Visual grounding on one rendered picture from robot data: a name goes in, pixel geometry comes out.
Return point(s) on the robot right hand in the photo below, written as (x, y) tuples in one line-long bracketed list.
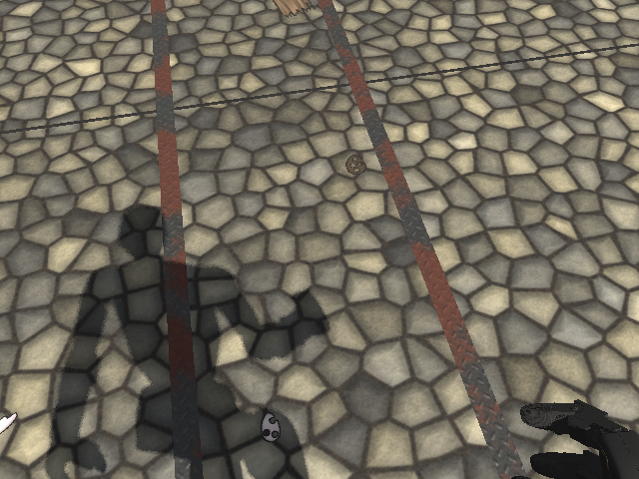
[(618, 448)]

